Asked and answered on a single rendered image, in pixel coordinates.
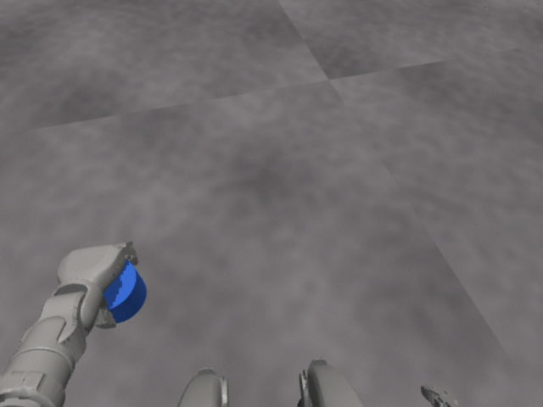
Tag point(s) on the right robot hand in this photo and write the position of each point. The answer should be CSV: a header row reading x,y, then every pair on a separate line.
x,y
437,397

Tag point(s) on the left robot hand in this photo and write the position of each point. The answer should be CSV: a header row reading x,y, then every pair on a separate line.
x,y
99,265

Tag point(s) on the tin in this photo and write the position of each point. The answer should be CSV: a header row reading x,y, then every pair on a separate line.
x,y
126,294

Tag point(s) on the left robot arm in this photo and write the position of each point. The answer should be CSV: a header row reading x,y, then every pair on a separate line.
x,y
41,367

